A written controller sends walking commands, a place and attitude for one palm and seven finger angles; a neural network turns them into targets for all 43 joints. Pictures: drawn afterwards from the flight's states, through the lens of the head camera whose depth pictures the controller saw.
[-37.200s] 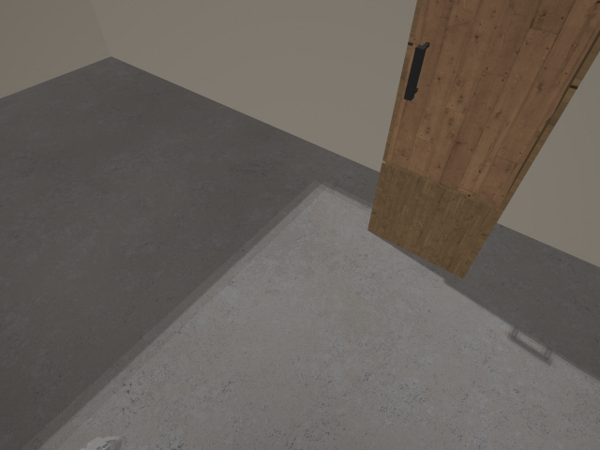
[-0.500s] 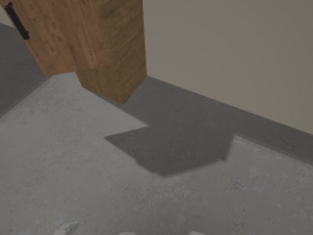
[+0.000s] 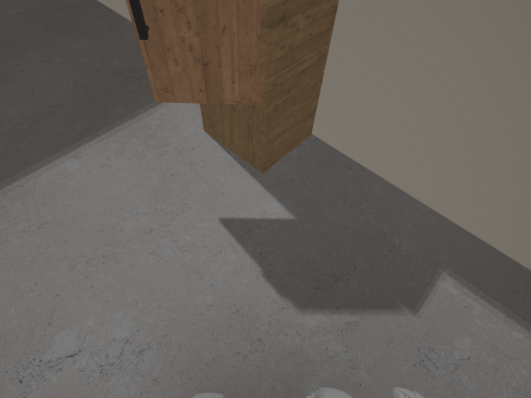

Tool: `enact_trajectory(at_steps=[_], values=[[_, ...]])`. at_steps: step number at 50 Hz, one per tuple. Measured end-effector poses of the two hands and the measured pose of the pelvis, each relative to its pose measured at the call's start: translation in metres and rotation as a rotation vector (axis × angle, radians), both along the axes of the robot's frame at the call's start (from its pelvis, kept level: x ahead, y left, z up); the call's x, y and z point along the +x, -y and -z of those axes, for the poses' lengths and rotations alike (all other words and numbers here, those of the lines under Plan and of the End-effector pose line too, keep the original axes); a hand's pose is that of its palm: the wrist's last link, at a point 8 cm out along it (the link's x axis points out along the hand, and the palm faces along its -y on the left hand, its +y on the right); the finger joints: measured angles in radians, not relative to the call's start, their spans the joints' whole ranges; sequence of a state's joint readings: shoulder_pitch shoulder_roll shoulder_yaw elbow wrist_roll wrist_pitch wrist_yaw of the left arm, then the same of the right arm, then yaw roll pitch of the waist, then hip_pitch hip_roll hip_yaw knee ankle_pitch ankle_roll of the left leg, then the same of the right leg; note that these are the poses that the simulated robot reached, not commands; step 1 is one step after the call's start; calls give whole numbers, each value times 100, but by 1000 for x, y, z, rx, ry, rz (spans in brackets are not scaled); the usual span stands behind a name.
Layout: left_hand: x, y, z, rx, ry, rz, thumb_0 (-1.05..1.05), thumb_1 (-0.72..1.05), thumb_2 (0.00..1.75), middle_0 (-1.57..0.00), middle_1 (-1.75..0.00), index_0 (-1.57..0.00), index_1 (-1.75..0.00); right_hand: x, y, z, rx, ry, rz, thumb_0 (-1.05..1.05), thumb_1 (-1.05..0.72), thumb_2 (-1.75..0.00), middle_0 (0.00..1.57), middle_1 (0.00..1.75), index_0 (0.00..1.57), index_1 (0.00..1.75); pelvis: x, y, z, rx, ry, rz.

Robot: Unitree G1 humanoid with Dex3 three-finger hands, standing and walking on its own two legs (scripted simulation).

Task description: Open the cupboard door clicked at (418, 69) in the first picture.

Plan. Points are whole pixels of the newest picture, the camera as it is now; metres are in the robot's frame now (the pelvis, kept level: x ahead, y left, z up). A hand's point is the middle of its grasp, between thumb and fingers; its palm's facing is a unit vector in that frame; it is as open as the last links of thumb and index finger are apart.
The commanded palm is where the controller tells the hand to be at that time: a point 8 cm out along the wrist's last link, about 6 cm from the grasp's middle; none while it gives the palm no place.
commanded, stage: take the last steps up to it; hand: left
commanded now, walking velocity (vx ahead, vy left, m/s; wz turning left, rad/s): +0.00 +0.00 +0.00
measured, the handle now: (139, 9) +1.08 +0.47 +0.01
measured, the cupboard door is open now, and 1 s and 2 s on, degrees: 43 43 43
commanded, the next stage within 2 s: come to a stop and stand still in 1.62 s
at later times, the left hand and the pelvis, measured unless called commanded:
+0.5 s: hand out of the picture -0.02 +0.18 -0.17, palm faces +0.28 -0.94 -0.17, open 7.4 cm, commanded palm none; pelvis +0.08 +0.03 +0.00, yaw +11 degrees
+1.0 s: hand (135, 279) +0.32 +0.28 -0.15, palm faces +0.15 -0.96 -0.22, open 7.4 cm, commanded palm none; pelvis +0.23 +0.09 -0.01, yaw +9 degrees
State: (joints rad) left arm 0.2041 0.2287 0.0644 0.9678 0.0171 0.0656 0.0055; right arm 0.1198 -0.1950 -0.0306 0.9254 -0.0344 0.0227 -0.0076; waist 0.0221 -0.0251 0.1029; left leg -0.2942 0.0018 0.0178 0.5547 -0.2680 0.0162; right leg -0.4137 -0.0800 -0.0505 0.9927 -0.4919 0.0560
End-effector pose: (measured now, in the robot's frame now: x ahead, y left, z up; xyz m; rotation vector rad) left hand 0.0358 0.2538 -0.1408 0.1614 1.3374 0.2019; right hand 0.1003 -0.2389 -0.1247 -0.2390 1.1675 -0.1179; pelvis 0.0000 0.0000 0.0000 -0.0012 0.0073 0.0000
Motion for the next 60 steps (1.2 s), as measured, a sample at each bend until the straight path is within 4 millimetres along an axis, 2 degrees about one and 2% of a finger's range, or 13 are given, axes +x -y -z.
enact_trajectory(at_steps=[8, 14, 20, 27, 29, 31, 33, 37, 44, 48, 50, 53, 60], values=[[2, 20, -11, 41, 83, -29, 0, 90, 90, -19, -29, -20, -30, -7, 14, 24, 65, -65, -14, 1, -90, -90, 20, 30, 20, 30, 7, 22, 7, 13, 2, -51], [-24, 37, -20, 5, 30, -102, 0, 90, 90, -20, -29, -20, -30, 10, 19, 12, 60, -113, -46, 1, -91, -90, 20, 30, 20, 30, 26, 18, -7, 17, 7, -106], [-52, 41, -16, -53, -68, -195, 0, 90, 90, -20, -29, -20, -30, 59, -3, 2, 43, -109, -123, 1, -91, -90, 19, 30, 20, 30, 51, -1, -12, 30, 0, -163], [-72, 7, 13, -110, -215, -281, 0, 90, 90, -20, -30, -21, -30, 141, -68, 9, 20, 31, -228, 1, -91, -90, 19, 30, 20, 30, 87, -50, 13, 3, 9, -192], [-58, -10, 17, -100, -226, -269, 0, 90, 90, -20, -30, -20, -30, 149, -82, 9, 19, 56, -220, 1, -91, -90, 19, 30, 20, 30, 94, -59, 15, 10, 19, -182], [-32, -28, 15, -81, -189, -251, 1, 90, 90, -20, -29, -20, -30, 147, -93, 8, 25, 46, -204, 1, -91, -90, 19, 30, 20, 30, 102, -66, 10, 10, 18, -175], [3, -45, 8, -60, -121, -229, 1, 91, 90, -19, -29, -20, -30, 140, -102, 8, 37, 14, -188, 1, -91, -90, 19, 30, 20, 30, 112, -72, 4, 12, 15, -174], [78, -68, -8, -28, 26, -179, 1, 91, 90, -19, -29, -20, -30, 128, -100, 5, 29, -43, -127, 0, -94, -90, 20, 30, 20, 30, 134, -83, -6, 21, 10, -166], [204, -80, -27, 1, 200, -73, 0, 91, 90, -19, -29, -20, -30, 103, -95, 17, 56, -204, -46, 0, -93, -90, 20, 30, 20, 30, 184, -89, -7, 39, 13, -150], [257, -77, -23, 19, 266, -33, 0, 91, 90, -19, -29, -20, -30, 102, -92, 32, 77, -291, -8, 1, -92, -90, 20, 30, 20, 30, 219, -85, 6, 42, 19, -145], [267, -75, -22, 14, 270, -41, 0, 91, 90, -19, -29, -20, -30, 112, -93, 33, 78, -321, -8, 1, -91, -90, 20, 30, 20, 30, 231, -86, 6, 24, 28, -153], [264, -71, -21, -3, 217, -72, 0, 91, 90, -19, -29, -20, -30, 144, -97, 24, 71, -307, -11, 1, -91, -90, 19, 30, 20, 30, 251, -90, -2, 11, 26, -158], [236, -95, -17, -15, 48, -168, -1, 95, 90, -20, -29, -21, -30, 253, -129, 5, 75, -164, -77, 1, -91, -90, 19, 30, 20, 30, 299, -113, -13, 9, 10, -175]])
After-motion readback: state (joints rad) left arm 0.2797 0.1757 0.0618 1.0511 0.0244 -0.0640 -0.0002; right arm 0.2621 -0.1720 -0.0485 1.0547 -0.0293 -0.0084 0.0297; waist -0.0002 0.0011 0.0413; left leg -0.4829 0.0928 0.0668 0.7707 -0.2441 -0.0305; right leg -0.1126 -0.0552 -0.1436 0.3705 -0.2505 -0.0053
